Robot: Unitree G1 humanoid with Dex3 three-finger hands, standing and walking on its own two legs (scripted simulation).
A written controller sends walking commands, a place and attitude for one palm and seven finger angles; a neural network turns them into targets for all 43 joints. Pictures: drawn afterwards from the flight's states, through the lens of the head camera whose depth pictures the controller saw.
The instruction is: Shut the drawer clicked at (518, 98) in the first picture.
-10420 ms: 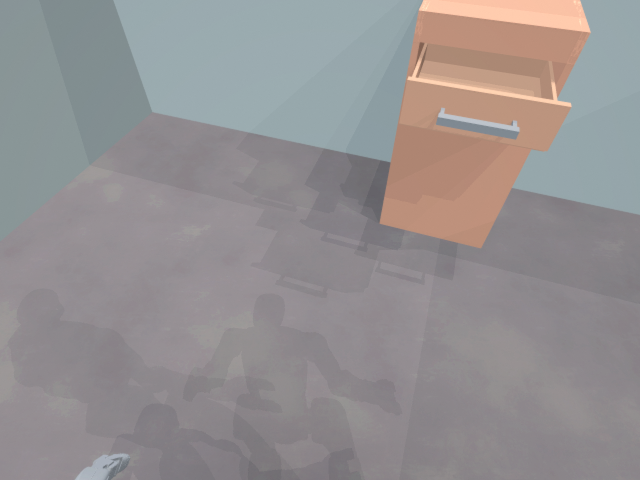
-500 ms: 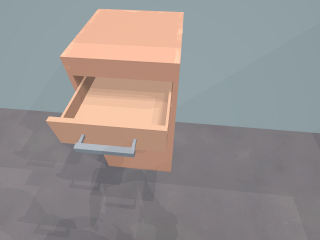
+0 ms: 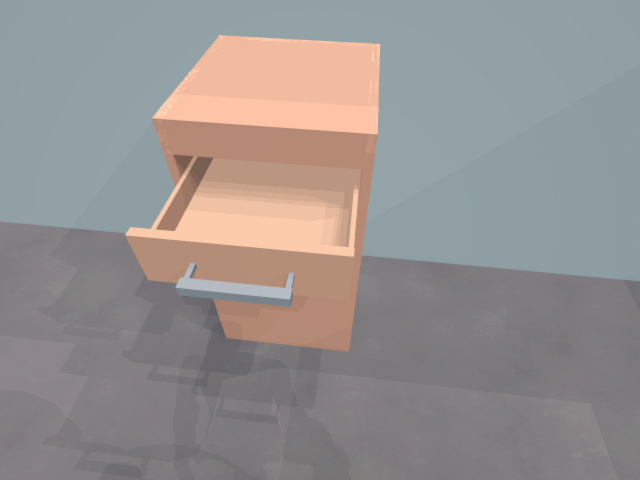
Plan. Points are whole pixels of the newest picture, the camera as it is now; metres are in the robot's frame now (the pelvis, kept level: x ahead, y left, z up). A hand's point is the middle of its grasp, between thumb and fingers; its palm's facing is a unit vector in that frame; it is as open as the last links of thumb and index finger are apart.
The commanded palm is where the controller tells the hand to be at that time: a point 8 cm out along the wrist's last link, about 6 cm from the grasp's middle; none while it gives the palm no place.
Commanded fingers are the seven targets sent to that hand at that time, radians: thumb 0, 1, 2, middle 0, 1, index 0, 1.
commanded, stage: come to a stop and stand still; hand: left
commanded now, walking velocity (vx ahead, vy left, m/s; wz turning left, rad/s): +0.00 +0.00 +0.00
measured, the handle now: (238, 282) +0.44 +0.17 -0.06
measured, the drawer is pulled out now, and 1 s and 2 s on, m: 0.23 0.23 0.23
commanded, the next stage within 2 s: look again from close up in 0.34 s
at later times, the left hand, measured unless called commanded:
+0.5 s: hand out of the picture -0.02 +0.15 -0.18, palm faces +0.03 -0.99 -0.13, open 7.4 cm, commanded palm none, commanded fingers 0.00 0.90 0.90 -0.20 -0.30 -0.20 -0.30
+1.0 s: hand out of the picture -0.02 +0.15 -0.18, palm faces +0.04 -0.99 -0.14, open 7.4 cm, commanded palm none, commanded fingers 0.00 0.90 0.90 -0.20 -0.30 -0.20 -0.30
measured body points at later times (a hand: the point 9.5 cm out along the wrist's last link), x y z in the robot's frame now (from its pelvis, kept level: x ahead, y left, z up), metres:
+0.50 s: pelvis +0.00 +0.00 +0.00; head +0.00 +0.01 +0.45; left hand -0.02 +0.20 -0.16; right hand -0.01 -0.20 -0.16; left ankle +0.00 +0.09 -0.74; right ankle +0.03 -0.13 -0.74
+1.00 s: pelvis +0.00 +0.00 +0.00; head +0.00 +0.01 +0.45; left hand -0.02 +0.20 -0.16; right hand -0.01 -0.20 -0.16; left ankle +0.00 +0.09 -0.74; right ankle +0.03 -0.13 -0.74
